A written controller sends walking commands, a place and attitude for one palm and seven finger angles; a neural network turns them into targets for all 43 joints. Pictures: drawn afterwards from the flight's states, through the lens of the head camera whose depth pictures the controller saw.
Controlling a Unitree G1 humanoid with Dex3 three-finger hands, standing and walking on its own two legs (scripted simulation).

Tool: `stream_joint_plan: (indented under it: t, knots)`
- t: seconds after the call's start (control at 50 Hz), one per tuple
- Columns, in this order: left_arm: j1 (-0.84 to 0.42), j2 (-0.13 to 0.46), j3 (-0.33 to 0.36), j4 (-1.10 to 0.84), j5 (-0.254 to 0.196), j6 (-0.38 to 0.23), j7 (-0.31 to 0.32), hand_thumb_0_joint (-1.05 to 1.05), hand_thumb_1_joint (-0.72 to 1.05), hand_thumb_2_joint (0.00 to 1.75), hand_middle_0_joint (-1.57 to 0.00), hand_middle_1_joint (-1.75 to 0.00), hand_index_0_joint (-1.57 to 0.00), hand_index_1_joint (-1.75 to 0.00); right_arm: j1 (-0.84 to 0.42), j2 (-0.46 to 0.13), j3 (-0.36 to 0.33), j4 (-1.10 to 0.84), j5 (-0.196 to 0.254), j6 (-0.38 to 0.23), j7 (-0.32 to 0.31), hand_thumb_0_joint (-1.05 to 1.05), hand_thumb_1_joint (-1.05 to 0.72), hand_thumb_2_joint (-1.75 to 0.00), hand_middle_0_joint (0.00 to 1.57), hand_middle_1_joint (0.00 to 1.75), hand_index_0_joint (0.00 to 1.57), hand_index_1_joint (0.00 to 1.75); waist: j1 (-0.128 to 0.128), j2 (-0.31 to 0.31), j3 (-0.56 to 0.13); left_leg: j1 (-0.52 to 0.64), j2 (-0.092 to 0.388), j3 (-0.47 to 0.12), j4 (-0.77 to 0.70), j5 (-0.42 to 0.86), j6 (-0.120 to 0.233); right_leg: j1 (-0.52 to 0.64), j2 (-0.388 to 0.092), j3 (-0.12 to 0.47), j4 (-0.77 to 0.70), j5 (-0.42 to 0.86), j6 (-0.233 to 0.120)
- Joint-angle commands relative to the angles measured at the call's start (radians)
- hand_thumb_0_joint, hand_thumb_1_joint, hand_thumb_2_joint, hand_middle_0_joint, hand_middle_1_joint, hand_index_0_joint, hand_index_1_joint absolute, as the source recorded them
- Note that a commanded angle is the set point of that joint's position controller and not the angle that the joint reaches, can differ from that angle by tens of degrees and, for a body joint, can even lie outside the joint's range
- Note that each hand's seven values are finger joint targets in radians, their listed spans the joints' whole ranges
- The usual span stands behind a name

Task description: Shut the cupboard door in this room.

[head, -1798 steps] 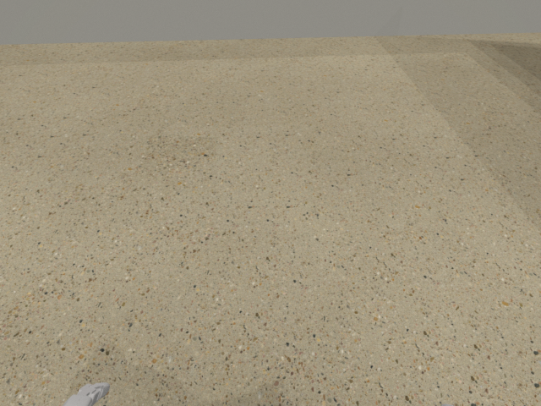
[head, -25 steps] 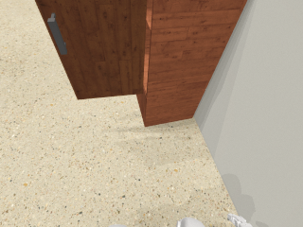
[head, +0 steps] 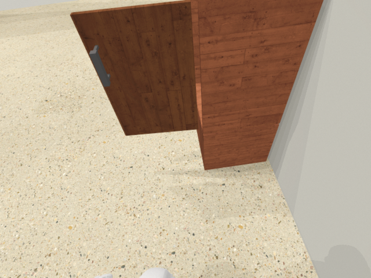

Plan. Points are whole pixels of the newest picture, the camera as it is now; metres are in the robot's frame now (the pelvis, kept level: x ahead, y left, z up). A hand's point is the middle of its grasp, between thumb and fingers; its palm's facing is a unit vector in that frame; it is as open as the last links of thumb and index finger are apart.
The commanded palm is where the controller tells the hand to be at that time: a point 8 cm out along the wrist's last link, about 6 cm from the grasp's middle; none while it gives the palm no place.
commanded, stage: take the last steps up to it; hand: left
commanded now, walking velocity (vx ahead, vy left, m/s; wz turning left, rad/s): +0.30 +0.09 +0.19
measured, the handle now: (101, 66) +0.78 +0.34 +0.03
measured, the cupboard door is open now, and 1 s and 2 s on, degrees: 86 86 86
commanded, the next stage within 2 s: come to a stop and stand still in 0.92 s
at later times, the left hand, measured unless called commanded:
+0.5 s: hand out of the picture -0.02 +0.25 -0.18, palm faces +0.14 -0.97 -0.18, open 7.4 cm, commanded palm none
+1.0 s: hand (126, 205) +0.34 +0.22 -0.17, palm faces +0.06 -0.97 -0.23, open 7.3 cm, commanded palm none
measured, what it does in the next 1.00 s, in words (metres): walks ahead: left foot, then right foot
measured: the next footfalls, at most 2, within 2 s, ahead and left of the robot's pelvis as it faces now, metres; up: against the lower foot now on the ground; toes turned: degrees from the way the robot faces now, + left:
left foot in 0.38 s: +0.05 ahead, +0.18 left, +0.00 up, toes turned +10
right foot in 0.84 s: +0.35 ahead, -0.04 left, +0.00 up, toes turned -6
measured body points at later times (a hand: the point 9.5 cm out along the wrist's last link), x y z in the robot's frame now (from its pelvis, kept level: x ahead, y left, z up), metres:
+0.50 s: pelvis +0.06 +0.08 +0.00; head +0.07 +0.09 +0.45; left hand -0.03 +0.31 -0.16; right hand +0.14 -0.15 -0.14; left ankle +0.02 +0.17 -0.74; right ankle +0.05 -0.05 -0.68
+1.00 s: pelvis +0.25 +0.03 -0.01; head +0.30 +0.01 +0.44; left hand +0.33 +0.27 -0.15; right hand +0.22 -0.19 -0.18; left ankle +0.17 +0.18 -0.64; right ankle +0.31 -0.04 -0.74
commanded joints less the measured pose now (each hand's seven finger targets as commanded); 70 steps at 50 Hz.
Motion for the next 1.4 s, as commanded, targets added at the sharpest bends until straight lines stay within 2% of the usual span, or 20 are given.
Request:
stream_joint_plan:
  t: [0.0, 0.2, 0.3, 0.32, 0.34, 0.36, 0.38, 0.5, 0.72, 0.78, 0.8, 0.82, 0.84, 0.88, 0.98, 1.14, 1.24, 1.28, 1.3, 1.38]
  knots:
    - [0.08, 0.187, 0.058, -0.028, 0.001, -0.031, 0.004, 0.0, 0.9, 0.9, -0.2, -0.3, -0.2, -0.3, 0.021, -0.051, -0.006, -0.041, -0.012, -0.024, 0.009, 0.0, -0.9, -0.9, 0.2, 0.3, 0.2, 0.3, 0.046, -0.215, -0.054, -0.088, 0.053, 0.007, 0.037, 0.101, -0.016, 0.079, -0.235, 0.217, -0.297, -0.017, -0.039]
    - [0.242, 0.202, 0.067, 0.088, 0.02, -0.052, -0.005, 0.0, 0.9, 0.9, -0.2, -0.3, -0.2, -0.3, -0.093, 0.003, 0.021, -0.07, -0.009, -0.063, 0.027, 0.0, -0.9, -0.9, 0.2, 0.3, 0.2, 0.3, 0.103, -0.212, -0.024, -0.035, 0.084, 0.106, -0.382, 0.03, 0.002, 0.141, -0.288, 0.223, -0.355, -0.139, -0.085]
    - [0.181, 0.196, 0.068, 0.118, 0.009, -0.037, -0.012, 0.0, 0.9, 0.9, -0.2, -0.3, -0.2, -0.3, 0.073, 0.011, 0.028, -0.012, -0.005, -0.093, 0.014, 0.0, -0.9, -0.9, 0.2, 0.3, 0.2, 0.3, 0.016, -0.176, -0.061, 0.373, 0.026, 0.2, -0.703, 0.151, 0.024, -0.087, -0.203, 0.088, -0.229, -0.223, -0.029]
    - [0.174, 0.166, 0.06, 0.115, 0.006, -0.034, -0.017, 0.0, 0.9, 0.9, -0.2, -0.3, -0.2, -0.3, 0.145, -0.033, 0.017, 0.01, -0.002, -0.1, 0.004, 0.0, -0.9, -0.9, 0.2, 0.3, 0.2, 0.3, -0.018, -0.031, -0.091, 0.516, 0.067, 0.144, -0.739, 0.107, 0.031, -0.192, -0.16, 0.045, -0.107, -0.23, 0.003]
    - [0.165, 0.108, 0.046, 0.095, 0.001, -0.03, -0.023, 0.0, 0.9, 0.9, -0.2, -0.3, -0.2, -0.3, 0.222, -0.108, -0.003, 0.028, -0.01, -0.105, -0.006, 0.0, -0.9, -0.9, 0.2, 0.3, 0.2, 0.3, -0.061, 0.202, -0.084, 0.592, 0.264, -0.142, -0.838, -0.097, 0.098, -0.365, -0.054, -0.039, 0.128, -0.262, 0.05]
    - [0.108, 0.08, 0.036, 0.054, 0.007, -0.031, -0.023, 0.0, 0.9, 0.9, -0.2, -0.3, -0.2, -0.3, 0.3, -0.172, -0.014, 0.036, -0.012, -0.102, -0.013, 0.0, -0.9, -0.9, 0.2, 0.3, 0.2, 0.3, -0.094, 0.281, -0.039, 0.55, 0.406, -0.332, -0.972, -0.2, 0.186, -0.467, -0.001, -0.031, 0.351, -0.317, 0.059]
    - [0.064, 0.086, 0.04, 0.037, 0.01, -0.034, -0.025, 0.0, 0.9, 0.9, -0.2, -0.3, -0.2, -0.3, 0.285, -0.172, -0.012, 0.038, -0.012, -0.098, -0.017, 0.0, -0.9, -0.9, 0.2, 0.3, 0.2, 0.3, -0.082, 0.159, 0.029, 0.487, 0.439, -0.329, -0.991, -0.198, 0.228, -0.512, -0.038, 0.04, 0.459, -0.282, 0.038]
    - [0.124, 0.071, 0.046, 0.102, 0.012, -0.023, -0.04, 0.0, 0.9, 0.9, -0.2, -0.3, -0.2, -0.3, 0.178, -0.023, 0.024, 0.026, -0.003, -0.145, -0.03, 0.0, -0.9, -0.9, 0.2, 0.3, 0.2, 0.3, 0.018, 0.038, 0.066, 0.379, 0.285, -0.028, -0.974, 0.285, 0.192, -0.459, -0.067, 0.085, 0.592, 0.009, 0.057]
    - [-0.067, 0.074, 0.042, -0.007, -0.003, -0.027, -0.045, 0.0, 0.9, 0.9, -0.2, -0.3, -0.2, -0.3, 0.251, -0.04, 0.024, 0.091, -0.011, -0.156, -0.04, 0.0, -0.9, -0.9, 0.2, 0.3, 0.2, 0.3, 0.017, 0.047, 0.066, 0.428, 0.294, 0.085, -0.861, 0.757, 0.186, -0.309, -0.019, 0.022, 0.173, 0.05, 0.015]
    - [0.209, 0.12, 0.059, 0.077, 0.006, -0.049, -0.036, 0.0, 0.9, 0.9, -0.2, -0.3, -0.2, -0.3, 0.224, -0.067, 0.017, 0.096, -0.001, -0.15, -0.037, 0.0, -0.9, -0.9, 0.2, 0.3, 0.2, 0.3, 0.141, -0.001, -0.103, 0.369, 0.228, 0.144, -0.514, 0.893, 0.129, 0.09, 0.054, -0.006, 0.033, 0.15, -0.017]
    - [0.338, 0.205, 0.081, 0.116, 0.017, -0.066, -0.026, 0.0, 0.9, 0.9, -0.2, -0.3, -0.2, -0.3, 0.248, -0.035, 0.021, 0.089, 0.011, -0.148, -0.025, 0.0, -0.9, -0.9, 0.2, 0.3, 0.2, 0.3, 0.188, -0.138, -0.212, 0.18, 0.148, 0.182, -0.232, 0.603, 0.087, 0.341, -0.107, 0.177, 0.003, 0.241, -0.069]
    - [0.382, 0.305, 0.103, 0.126, 0.006, -0.067, -0.014, 0.0, 0.9, 0.9, -0.2, -0.3, -0.2, -0.3, 0.325, 0.028, 0.031, 0.064, 0.02, -0.142, -0.02, 0.0, -0.9, -0.9, 0.2, 0.3, 0.2, 0.3, 0.151, -0.395, -0.32, -0.022, -0.012, 0.156, 0.12, -0.12, 0.046, 0.45, -0.393, 0.618, -0.132, 0.406, -0.19]
    - [0.309, 0.291, 0.099, 0.11, -0.012, -0.06, -0.008, 0.0, 0.9, 0.9, -0.2, -0.3, -0.2, -0.3, 0.268, 0.007, 0.026, 0.057, 0.019, -0.131, -0.026, 0.0, -0.9, -0.9, 0.2, 0.3, 0.2, 0.3, 0.137, -0.241, -0.26, -0.056, 0.034, 0.028, 0.23, -0.152, 0.068, 0.353, -0.397, 0.6, -0.194, 0.326, -0.22]
    - [0.14, 0.21, 0.077, 0.069, -0.01, -0.058, -0.007, 0.0, 0.9, 0.9, -0.2, -0.3, -0.2, -0.3, 0.181, 0.039, 0.025, 0.054, 0.012, -0.123, -0.017, 0.0, -0.9, -0.9, 0.2, 0.3, 0.2, 0.3, 0.087, -0.112, -0.091, -0.095, 0.105, 0.019, 0.244, 0.0, 0.069, 0.101, -0.326, 0.483, -0.25, 0.079, -0.174]
    - [0.058, 0.124, 0.05, 0.063, 0.001, -0.071, -0.003, 0.0, 0.9, 0.9, -0.2, -0.3, -0.2, -0.3, 0.238, 0.078, 0.034, 0.072, -0.011, -0.084, -0.012, 0.0, -0.9, -0.9, 0.2, 0.3, 0.2, 0.3, -0.006, -0.144, -0.076, 0.008, 0.129, 0.064, -0.004, 0.098, 0.032, -0.085, -0.207, 0.188, -0.288, 0.232, -0.115]
    - [0.109, 0.157, 0.05, 0.091, 0.006, -0.042, 0.014, 0.0, 0.9, 0.9, -0.2, -0.3, -0.2, -0.3, 0.069, 0.064, 0.047, 0.023, 0.01, -0.076, -0.024, 0.0, -0.9, -0.9, 0.2, 0.3, 0.2, 0.3, 0.042, -0.161, -0.115, 0.057, 0.064, 0.092, -0.403, 0.107, -0.009, 0.081, -0.212, 0.171, -0.13, 0.764, -0.132]
    - [0.111, 0.174, 0.064, 0.087, 0.002, -0.003, 0.024, 0.0, 0.9, 0.9, -0.2, -0.3, -0.2, -0.3, 0.057, 0.01, 0.022, 0.009, 0.004, -0.061, -0.031, 0.0, -0.9, -0.9, 0.2, 0.3, 0.2, 0.3, 0.019, -0.164, -0.085, 0.229, 0.078, 0.079, -0.64, 0.378, 0.011, 0.002, -0.183, 0.167, -0.009, 0.552, -0.077]
    - [0.156, 0.098, 0.049, 0.07, -0.005, 0.011, 0.029, 0.0, 0.9, 0.9, -0.2, -0.3, -0.2, -0.3, 0.084, -0.076, 0.01, -0.008, -0.003, -0.069, -0.038, 0.0, -0.9, -0.9, 0.2, 0.3, 0.2, 0.3, 0.02, 0.097, -0.126, 0.38, 0.339, -0.147, -0.685, 1.018, 0.142, -0.146, -0.006, 0.056, 0.163, 0.034, 0.038]
    - [0.161, 0.089, 0.043, 0.068, -0.008, 0.015, 0.033, 0.0, 0.9, 0.9, -0.2, -0.3, -0.2, -0.3, 0.093, -0.095, 0.005, -0.012, -0.001, -0.064, -0.043, 0.0, -0.9, -0.9, 0.2, 0.3, 0.2, 0.3, 0.009, 0.143, -0.128, 0.333, 0.417, -0.163, -0.748, 1.099, 0.234, -0.137, 0.042, 0.072, 0.358, -0.349, 0.05]
    - [0.147, 0.121, 0.066, 0.079, -0.001, 0.04, 0.026, 0.0, 0.9, 0.9, -0.2, -0.3, -0.2, -0.3, -0.043, -0.064, 0.015, -0.053, -0.01, -0.06, -0.062, 0.0, -0.9, -0.9, 0.2, 0.3, 0.2, 0.3, 0.039, 0.126, -0.098, 0.236, 0.354, -0.1, -0.753, 0.865, 0.26, -0.21, 0.049, 0.192, 0.634, -0.287, 0.061]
